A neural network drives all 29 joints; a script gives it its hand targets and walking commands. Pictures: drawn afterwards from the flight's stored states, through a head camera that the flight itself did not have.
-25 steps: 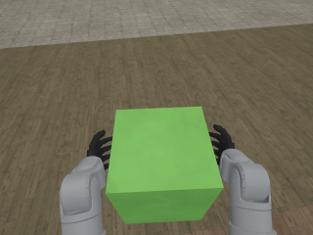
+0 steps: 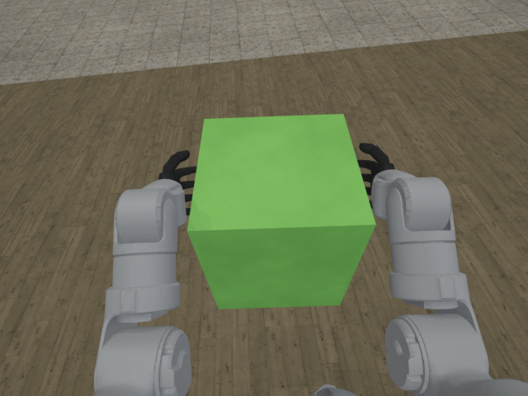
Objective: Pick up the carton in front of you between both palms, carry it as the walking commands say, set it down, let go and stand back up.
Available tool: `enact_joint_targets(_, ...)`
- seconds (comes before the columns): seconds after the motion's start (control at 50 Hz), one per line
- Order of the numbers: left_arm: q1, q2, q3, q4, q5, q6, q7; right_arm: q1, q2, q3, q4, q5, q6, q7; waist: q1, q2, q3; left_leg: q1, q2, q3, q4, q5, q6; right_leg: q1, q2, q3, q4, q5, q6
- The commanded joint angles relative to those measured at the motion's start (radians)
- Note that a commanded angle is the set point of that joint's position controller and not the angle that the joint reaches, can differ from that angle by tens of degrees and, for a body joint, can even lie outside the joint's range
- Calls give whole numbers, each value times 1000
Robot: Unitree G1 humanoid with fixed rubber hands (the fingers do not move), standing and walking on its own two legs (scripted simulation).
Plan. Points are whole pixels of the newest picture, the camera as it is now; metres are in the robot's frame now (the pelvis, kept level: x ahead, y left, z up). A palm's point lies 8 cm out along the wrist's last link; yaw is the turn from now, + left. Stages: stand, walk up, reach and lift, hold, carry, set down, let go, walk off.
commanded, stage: carry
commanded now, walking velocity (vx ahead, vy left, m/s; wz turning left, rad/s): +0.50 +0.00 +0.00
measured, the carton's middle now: (276, 218) +0.38 +0.00 +0.05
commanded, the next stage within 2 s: none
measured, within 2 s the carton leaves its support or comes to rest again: neither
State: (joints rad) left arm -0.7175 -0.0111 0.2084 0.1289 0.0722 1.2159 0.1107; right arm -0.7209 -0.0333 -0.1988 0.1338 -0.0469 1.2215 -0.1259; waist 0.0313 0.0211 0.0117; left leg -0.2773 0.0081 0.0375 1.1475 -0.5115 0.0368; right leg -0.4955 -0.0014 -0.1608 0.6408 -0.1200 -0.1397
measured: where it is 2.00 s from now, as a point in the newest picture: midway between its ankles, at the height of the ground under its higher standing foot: (275, 179)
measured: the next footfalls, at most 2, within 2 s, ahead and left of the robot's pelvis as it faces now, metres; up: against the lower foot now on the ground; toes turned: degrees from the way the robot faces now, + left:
left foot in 0.36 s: +0.43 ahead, +0.05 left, -0.03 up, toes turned +3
right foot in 0.84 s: +0.74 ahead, -0.08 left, -0.06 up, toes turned -5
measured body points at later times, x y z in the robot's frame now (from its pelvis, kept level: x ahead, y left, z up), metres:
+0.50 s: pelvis +0.35 +0.01 -0.03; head +0.40 +0.01 +0.42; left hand +0.73 +0.14 +0.06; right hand +0.71 -0.16 +0.07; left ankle +0.39 +0.05 -0.75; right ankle +0.21 -0.10 -0.64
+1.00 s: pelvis +0.67 -0.03 -0.05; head +0.72 -0.04 +0.40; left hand +1.03 +0.13 +0.03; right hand +1.05 -0.18 +0.03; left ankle +0.59 +0.09 -0.69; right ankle +0.70 -0.07 -0.78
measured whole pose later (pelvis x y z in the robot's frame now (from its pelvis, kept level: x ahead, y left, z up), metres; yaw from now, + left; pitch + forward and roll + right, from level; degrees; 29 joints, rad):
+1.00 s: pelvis +0.67 -0.03 -0.05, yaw +0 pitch +5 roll +1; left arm -0.59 -0.03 0.20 0.06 0.07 1.20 0.12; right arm -0.63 0.01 -0.20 0.11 -0.06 1.19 -0.13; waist 0.04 -0.01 0.00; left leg -0.52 -0.01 0.00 1.22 -0.42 0.04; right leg -0.41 0.06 -0.12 0.56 -0.15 -0.15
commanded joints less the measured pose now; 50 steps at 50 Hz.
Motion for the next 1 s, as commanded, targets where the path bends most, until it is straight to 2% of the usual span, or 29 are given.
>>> enact_joint_targets(0.0, -723, -1090, -599, -147, -474, -14, -244, -737, 1146, 620, -140, 423, -19, 213, 32, -115, -490, -430, 20, -63, 171, 94, 23, 695, -305, 493, -200, 358, -67)
enact_joint_targets(0.06, -757, -1151, -635, -263, -511, -19, -242, -697, 1195, 625, -201, 405, -32, 188, 22, -129, -530, -394, 37, -46, 26, 164, 4, 686, -262, 354, -192, 510, -29)
enact_joint_targets(0.14, -657, -1126, -679, -351, -486, -26, -232, -580, 1183, 665, -269, 359, -48, 167, 35, -141, -537, -500, 23, 13, -131, 248, -6, 772, -231, 266, -155, 714, -42)
enact_joint_targets(0.22, -587, -1057, -738, -392, -463, -37, -233, -551, 1113, 720, -340, 343, -61, 169, 49, -129, -497, -431, -45, 101, -465, 498, -9, 764, -117, 152, -119, 731, -25)
enact_joint_targets(0.26, -548, -1013, -753, -362, -446, -40, -233, -530, 1070, 736, -338, 345, -57, 179, 57, -132, -467, -292, -88, 147, -665, 635, 7, 711, -85, 106, -93, 702, -13)
enact_joint_targets(0.3, -507, -978, -756, -311, -432, -42, -233, -509, 1028, 732, -308, 346, -48, 195, 17, -154, -481, -60, -88, 139, -747, 745, 42, 633, -97, 84, 23, 691, 13)
enact_joint_targets(0.32, -504, -968, -757, -283, -431, -41, -235, -491, 1010, 725, -282, 342, -45, 204, -32, -134, -498, 82, -67, 141, -801, 808, 44, 580, -89, 46, 144, 642, 40)
enact_joint_targets(0.34, -509, -962, -757, -257, -429, -42, -236, -480, 990, 712, -260, 341, -41, 214, -66, -81, -503, 243, 5, 92, -788, 856, 40, 450, -71, 49, 286, 461, 57)
enact_joint_targets(0.36, -508, -956, -747, -234, -419, -39, -238, -469, 971, 695, -233, 347, -34, 225, -48, 51, -529, 450, 183, -84, -609, 1199, 35, 216, -24, 64, 461, -57, 65)
enact_joint_targets(0.38, -537, -972, -738, -191, -431, -22, -234, -476, 938, 663, -158, 333, -32, 229, -92, 279, -658, 749, 390, -445, -547, 1262, 255, -115, 97, 143, 735, -489, 109)
enact_joint_targets(0.4, -538, -964, -725, -183, -423, -16, -231, -445, 954, 656, -113, 348, -30, 236, -121, 246, -705, 776, 424, -566, -615, 862, 339, -231, 66, 199, 870, -508, 99)
enact_joint_targets(0.42, -568, -985, -717, -192, -426, -18, -230, -465, 1016, 670, -122, 371, -34, 247, -122, 169, -622, 672, 350, -522, -665, 679, 305, -292, 31, 205, 836, -433, 81)
enact_joint_targets(0.44, -608, -1026, -714, -204, -431, -25, -229, -534, 1072, 678, -157, 400, -38, 258, -113, 57, -549, 559, 314, -458, -694, 684, 259, -290, 5, 200, 752, -357, 77)
enact_joint_targets(0.46, -626, -1052, -703, -210, -426, -33, -224, -603, 1120, 693, -190, 432, -41, 266, -95, 7, -505, 474, 296, -404, -710, 740, 234, -271, -13, 200, 677, -309, 79)
enact_joint_targets(0.48, -625, -1068, -693, -217, -416, -39, -219, -653, 1155, 707, -216, 460, -46, 270, -80, -6, -497, 404, 280, -359, -727, 733, 211, -223, -22, 194, 616, -276, 84)
enact_joint_targets(0.52, -602, -1090, -686, -219, -399, -49, -206, -686, 1191, 719, -246, 491, -55, 271, -69, 26, -492, 364, 249, -282, -730, 786, 188, -193, -26, 167, 511, -253, 95)
enact_joint_targets(0.58, -545, -1094, -695, -226, -374, -62, -185, -639, 1190, 718, -259, 491, -63, 270, -96, 76, -497, 438, 220, -200, -695, 1005, 166, -257, -21, 126, 366, -177, 108)
enact_joint_targets(0.62, -529, -1081, -705, -245, -364, -69, -175, -613, 1173, 723, -267, 485, -66, 271, -106, 86, -489, 452, 180, -146, -683, 1088, 145, -250, -6, 98, 256, -65, 110)
enact_joint_targets(0.72, -528, -1009, -720, -266, -356, -60, -168, -557, 1105, 723, -246, 469, -63, 270, -136, 97, -435, 441, 88, -35, -633, 1086, 106, -94, 70, -3, -121, 215, 90)
enact_joint_targets(0.76, -505, -978, -707, -236, -351, -49, -177, -526, 1086, 716, -201, 455, -59, 269, -103, 111, -439, 395, 96, -20, -547, 1099, 86, 76, 78, -4, -213, 286, 61)
enact_joint_targets(0.78, -488, -965, -696, -212, -347, -44, -182, -520, 1079, 714, -176, 451, -57, 269, -65, 100, -464, 363, 92, 9, -445, 1093, 65, 202, 75, -6, -255, 318, 52)
enact_joint_targets(0.8, -478, -955, -682, -191, -344, -41, -189, -523, 1074, 712, -149, 448, -56, 270, -18, 72, -490, 271, 76, 38, -307, 976, 42, 367, 34, 17, -285, 370, 47)
enact_joint_targets(0.82, -464, -942, -664, -168, -341, -37, -198, -536, 1064, 705, -124, 441, -56, 270, 9, -18, -520, 68, 48, 29, -132, 610, 31, 568, -113, 158, -198, 546, 44)
enact_joint_targets(0.84, -482, -915, -637, -133, -338, -34, -204, -542, 1089, 696, -95, 435, -47, 270, -7, -203, -589, -228, -47, -5, 53, -53, 6, 838, -362, 482, -29, 875, -61)
enact_joint_targets(0.86, -456, -916, -619, -86, -341, -35, -208, -538, 1082, 669, -77, 429, -41, 264, 44, -308, -664, -438, -90, -63, 302, -133, -16, 961, -448, 717, -95, 510, -231)
enact_joint_targets(0.88, -454, -971, -630, -81, -365, -40, -219, -562, 1090, 670, -90, 419, -43, 260, 47, -220, -615, -486, -37, -91, 287, -59, 16, 862, -375, 700, -155, 253, -203)
enact_joint_targets(0.9, -523, -1022, -651, -125, -396, -46, -229, -606, 1119, 670, -114, 420, -50, 256, 42, -133, -545, -493, -17, -84, 227, 19, 22, 751, -316, 621, -194, 205, -156)
enact_joint_targets(0.92, -604, -1068, -674, -172, -431, -50, -238, -636, 1135, 664, -138, 416, -58, 249, 24, -64, -494, -467, 3, -75, 155, 74, 14, 648, -286, 546, -215, 275, -121)
enact_joint_targets(0.98, -699, -1135, -717, -249, -509, -59, -247, -618, 1156, 654, -186, 396, -70, 217, 0, -80, -487, -376, 24, -52, 8, 135, -9, 528, -243, 429, -248, 297, -69)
